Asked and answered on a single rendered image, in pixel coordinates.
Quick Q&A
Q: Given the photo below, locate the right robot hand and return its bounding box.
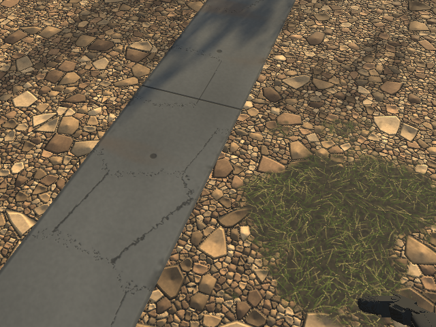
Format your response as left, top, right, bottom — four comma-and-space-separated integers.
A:
358, 294, 436, 327

